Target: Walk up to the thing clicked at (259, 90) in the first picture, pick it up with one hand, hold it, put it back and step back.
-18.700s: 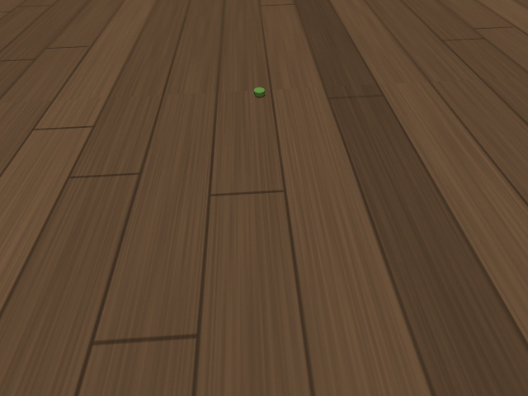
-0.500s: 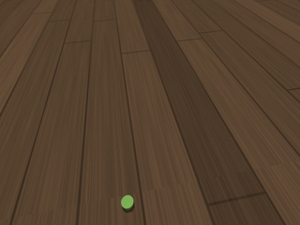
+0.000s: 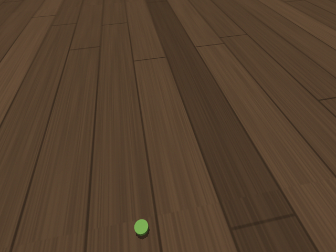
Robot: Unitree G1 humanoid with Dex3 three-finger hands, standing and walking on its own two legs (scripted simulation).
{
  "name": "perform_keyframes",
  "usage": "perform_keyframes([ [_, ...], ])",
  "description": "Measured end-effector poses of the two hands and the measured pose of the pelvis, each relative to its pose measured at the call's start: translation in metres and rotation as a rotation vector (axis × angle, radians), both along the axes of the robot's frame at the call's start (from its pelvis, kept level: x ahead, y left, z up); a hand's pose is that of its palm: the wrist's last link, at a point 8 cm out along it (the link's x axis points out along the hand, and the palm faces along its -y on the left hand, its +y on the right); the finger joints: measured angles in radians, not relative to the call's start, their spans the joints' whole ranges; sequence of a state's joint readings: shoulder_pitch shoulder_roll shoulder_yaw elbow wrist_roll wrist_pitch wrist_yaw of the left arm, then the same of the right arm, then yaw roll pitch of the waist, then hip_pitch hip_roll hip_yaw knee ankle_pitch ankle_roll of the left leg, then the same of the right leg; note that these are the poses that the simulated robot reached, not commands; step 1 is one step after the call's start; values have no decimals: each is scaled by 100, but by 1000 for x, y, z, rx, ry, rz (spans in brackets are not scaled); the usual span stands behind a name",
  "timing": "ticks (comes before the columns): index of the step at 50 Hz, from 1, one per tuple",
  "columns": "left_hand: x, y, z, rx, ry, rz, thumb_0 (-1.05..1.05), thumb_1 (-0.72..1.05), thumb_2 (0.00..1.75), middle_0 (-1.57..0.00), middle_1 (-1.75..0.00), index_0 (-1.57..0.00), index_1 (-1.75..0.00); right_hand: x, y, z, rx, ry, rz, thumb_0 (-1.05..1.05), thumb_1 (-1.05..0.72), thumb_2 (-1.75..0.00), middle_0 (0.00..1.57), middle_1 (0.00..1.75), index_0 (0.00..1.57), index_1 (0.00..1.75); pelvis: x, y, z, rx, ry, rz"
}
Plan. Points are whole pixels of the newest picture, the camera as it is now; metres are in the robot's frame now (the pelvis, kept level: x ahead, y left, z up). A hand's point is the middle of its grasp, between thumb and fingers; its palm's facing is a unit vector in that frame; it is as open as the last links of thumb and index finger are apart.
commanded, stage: stand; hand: left
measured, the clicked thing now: (141, 227) +0.40 +0.20 -0.77
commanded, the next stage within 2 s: none
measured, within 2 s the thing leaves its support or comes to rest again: neither
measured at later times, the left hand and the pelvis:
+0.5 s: hand out of the picture +0.04 +0.26 -0.16, palm faces -0.03 -0.94 -0.34, open 7.4 cm; pelvis -0.03 +0.00 +0.00, yaw +0 degrees
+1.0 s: hand out of the picture +0.04 +0.26 -0.16, palm faces -0.03 -0.94 -0.34, open 7.4 cm; pelvis -0.03 +0.01 +0.00, yaw +1 degrees
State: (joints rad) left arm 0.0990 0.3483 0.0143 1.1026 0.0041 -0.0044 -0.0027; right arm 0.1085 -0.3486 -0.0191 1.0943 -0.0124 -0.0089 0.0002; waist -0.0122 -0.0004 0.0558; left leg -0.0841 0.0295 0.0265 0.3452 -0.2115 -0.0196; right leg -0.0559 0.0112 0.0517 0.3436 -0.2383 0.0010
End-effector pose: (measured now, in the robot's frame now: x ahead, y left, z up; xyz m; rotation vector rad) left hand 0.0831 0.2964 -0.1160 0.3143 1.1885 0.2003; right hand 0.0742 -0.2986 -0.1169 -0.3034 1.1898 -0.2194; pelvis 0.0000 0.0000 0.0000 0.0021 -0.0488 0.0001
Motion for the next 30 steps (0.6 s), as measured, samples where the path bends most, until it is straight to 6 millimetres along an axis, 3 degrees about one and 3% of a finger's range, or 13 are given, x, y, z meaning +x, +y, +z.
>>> perform_keyframes([
  [30, -54, 5, -4, -1, 72, 8, 0, 90, 90, -20, -30, -20, -30, -44, 4, -2, 7, 72, 1, 1, -91, -89, 20, 30, 20, 30, -28, 2, 2, -3, 3, 8],
])
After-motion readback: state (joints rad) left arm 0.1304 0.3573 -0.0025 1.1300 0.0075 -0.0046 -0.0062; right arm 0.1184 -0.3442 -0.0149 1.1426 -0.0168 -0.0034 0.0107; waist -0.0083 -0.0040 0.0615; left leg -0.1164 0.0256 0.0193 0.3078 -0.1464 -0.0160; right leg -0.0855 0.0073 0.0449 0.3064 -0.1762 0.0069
